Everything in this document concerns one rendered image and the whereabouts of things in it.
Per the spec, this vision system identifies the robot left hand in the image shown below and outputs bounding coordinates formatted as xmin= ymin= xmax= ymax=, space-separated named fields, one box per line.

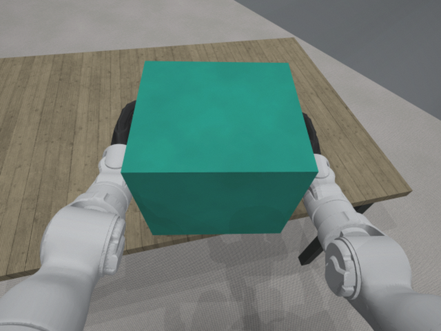
xmin=111 ymin=100 xmax=136 ymax=145

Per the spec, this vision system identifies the robot left upper arm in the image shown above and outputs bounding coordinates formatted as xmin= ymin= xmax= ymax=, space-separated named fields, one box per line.
xmin=0 ymin=206 xmax=126 ymax=331

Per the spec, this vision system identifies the carton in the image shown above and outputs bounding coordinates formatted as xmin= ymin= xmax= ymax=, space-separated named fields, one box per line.
xmin=121 ymin=61 xmax=318 ymax=235

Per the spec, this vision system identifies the robot right hand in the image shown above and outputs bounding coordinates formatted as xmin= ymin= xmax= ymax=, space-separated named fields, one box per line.
xmin=302 ymin=112 xmax=321 ymax=154

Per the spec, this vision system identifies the robot right upper arm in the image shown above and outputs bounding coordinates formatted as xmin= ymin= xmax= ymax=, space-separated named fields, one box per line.
xmin=325 ymin=236 xmax=441 ymax=331

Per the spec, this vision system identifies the robot left forearm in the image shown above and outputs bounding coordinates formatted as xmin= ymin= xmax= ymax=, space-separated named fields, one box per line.
xmin=40 ymin=144 xmax=132 ymax=265

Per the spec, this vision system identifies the robot right forearm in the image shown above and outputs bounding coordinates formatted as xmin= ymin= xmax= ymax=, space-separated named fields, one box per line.
xmin=303 ymin=154 xmax=412 ymax=282

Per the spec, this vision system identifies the table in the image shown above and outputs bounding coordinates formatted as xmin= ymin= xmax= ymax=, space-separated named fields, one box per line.
xmin=0 ymin=37 xmax=413 ymax=281

